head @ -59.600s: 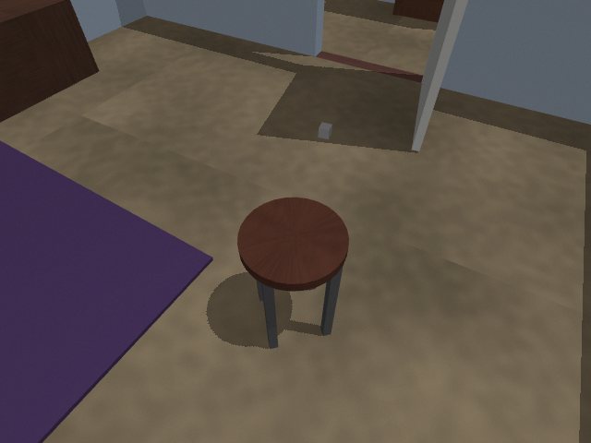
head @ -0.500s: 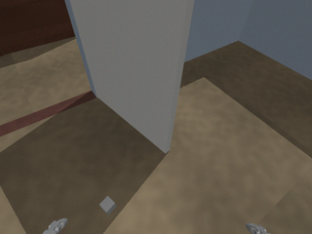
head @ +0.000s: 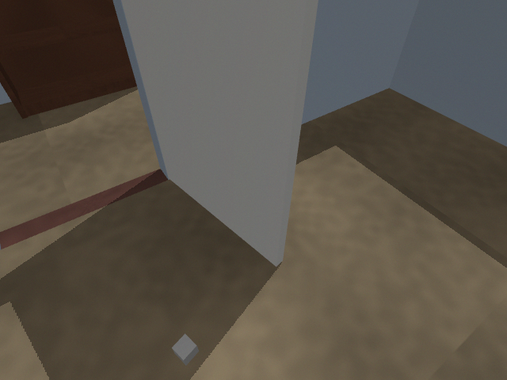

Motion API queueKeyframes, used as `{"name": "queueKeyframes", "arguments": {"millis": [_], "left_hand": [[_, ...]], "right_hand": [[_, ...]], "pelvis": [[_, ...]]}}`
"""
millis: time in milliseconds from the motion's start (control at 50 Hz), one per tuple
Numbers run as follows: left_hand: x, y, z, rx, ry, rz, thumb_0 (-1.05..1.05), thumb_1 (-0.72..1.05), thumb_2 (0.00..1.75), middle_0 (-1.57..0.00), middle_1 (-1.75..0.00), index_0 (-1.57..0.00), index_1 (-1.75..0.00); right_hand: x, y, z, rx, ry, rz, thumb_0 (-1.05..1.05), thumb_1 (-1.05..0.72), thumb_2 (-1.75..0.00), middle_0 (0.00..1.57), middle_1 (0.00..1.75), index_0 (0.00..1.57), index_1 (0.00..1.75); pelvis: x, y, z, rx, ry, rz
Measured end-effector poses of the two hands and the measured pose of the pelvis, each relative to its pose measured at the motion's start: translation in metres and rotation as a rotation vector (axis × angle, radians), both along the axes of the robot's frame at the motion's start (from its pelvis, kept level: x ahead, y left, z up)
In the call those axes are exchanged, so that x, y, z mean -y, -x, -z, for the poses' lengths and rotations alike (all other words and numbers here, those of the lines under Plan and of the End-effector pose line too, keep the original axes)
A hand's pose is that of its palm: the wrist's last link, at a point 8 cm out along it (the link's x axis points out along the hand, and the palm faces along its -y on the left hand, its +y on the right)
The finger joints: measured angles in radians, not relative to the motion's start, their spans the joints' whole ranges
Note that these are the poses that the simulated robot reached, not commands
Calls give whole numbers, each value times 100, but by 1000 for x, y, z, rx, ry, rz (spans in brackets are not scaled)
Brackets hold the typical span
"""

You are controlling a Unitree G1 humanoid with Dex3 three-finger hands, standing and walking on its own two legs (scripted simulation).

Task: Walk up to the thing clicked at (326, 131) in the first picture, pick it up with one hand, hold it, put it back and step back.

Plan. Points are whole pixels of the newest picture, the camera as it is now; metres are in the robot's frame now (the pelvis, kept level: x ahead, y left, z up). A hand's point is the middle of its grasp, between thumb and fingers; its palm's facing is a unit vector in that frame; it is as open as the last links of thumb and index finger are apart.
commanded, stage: stand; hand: left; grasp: from above
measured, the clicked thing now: (185, 349) +0.41 +0.26 -0.74
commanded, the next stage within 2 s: step back in 1.76 s
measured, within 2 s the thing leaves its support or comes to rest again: neither
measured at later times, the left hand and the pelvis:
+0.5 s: hand out of the picture +0.06 +0.22 -0.16, palm faces +0.01 -0.94 -0.33, open 7.4 cm; pelvis +0.01 -0.02 +0.00, yaw +0 degrees
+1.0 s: hand out of the picture +0.09 +0.22 -0.15, palm faces +0.01 -0.94 -0.34, open 7.4 cm; pelvis +0.02 -0.03 +0.01, yaw +0 degrees
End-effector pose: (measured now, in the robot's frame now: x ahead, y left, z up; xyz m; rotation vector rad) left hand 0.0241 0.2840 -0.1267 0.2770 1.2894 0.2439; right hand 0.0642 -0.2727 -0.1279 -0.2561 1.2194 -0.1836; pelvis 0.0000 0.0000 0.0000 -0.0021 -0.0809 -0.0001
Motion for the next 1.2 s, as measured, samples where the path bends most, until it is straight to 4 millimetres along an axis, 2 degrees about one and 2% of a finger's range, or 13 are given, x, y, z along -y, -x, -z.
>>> {"name": "queueKeyframes", "arguments": {"millis": [200,400,600,740,1200], "left_hand": [[6,-1,-5,-4,-14,5,0,90,90,-21,-30,-21,-30],[15,-17,-5,1,-3,17,0,90,90,-21,-30,-21,-30],[20,-44,-9,43,4,24,0,90,90,-21,-30,-21,-30],[20,-55,-11,59,1,35,0,90,90,-21,-30,-21,-30],[19,-52,-12,34,-6,29,0,90,90,-21,-30,-21,-30]], "right_hand": [[19,8,-1,-25,10,8,1,-91,-90,20,30,21,30],[33,14,-1,-68,22,14,1,-91,-90,20,30,21,30],[35,1,-3,-56,25,3,1,-91,-90,20,30,21,30],[36,-10,-5,-32,24,-2,1,-91,-90,20,30,21,30],[43,-22,-7,-36,28,-14,1,-91,-90,20,30,21,30]], "pelvis": [[11,2,-2,0,1,-3],[18,-4,-3,-13,3,-1],[21,-10,-5,-16,1,0],[23,-12,-5,-20,1,1],[27,-18,-6,-33,-2,-2]]}}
